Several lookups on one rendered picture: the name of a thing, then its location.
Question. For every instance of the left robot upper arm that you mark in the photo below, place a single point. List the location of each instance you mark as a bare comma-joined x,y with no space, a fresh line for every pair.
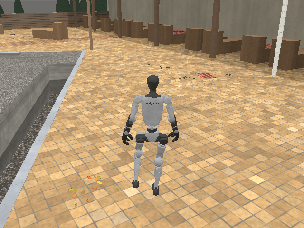
134,108

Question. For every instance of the right robot hand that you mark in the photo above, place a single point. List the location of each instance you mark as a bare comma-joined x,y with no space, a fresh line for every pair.
172,134

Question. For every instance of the left robot forearm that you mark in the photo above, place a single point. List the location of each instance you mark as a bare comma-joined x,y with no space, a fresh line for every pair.
128,126

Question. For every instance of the robot right shin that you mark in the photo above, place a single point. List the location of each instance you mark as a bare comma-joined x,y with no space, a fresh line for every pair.
157,174

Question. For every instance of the robot head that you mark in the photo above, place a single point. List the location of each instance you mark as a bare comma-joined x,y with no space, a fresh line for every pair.
152,82

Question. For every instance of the right robot upper arm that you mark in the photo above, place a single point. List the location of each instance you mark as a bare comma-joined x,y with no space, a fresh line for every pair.
169,108

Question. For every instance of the right robot forearm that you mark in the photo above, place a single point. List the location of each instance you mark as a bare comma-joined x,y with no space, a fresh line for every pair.
174,125

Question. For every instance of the left robot hand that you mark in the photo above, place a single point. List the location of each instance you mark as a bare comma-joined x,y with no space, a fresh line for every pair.
124,138

